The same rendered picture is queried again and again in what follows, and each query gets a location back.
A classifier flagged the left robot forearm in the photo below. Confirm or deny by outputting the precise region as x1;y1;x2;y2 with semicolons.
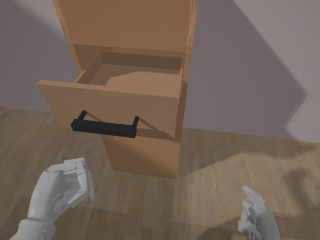
10;218;57;240

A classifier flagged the cabinet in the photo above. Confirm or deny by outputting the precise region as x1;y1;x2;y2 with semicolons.
52;0;199;179

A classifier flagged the robot right hand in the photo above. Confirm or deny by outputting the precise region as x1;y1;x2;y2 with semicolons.
238;185;281;240

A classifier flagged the robot left hand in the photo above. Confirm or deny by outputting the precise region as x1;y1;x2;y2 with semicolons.
27;157;95;224

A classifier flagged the drawer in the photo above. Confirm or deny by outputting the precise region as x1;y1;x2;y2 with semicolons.
36;50;185;141

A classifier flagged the handle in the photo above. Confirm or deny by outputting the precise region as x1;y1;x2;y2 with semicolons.
71;110;139;138

